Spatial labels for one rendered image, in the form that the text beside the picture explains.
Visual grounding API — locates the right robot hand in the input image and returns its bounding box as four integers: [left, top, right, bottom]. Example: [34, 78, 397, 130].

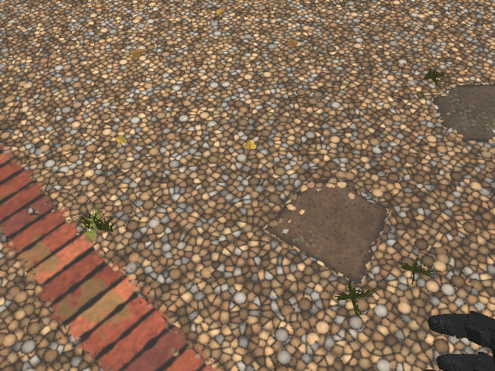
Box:
[424, 311, 495, 371]

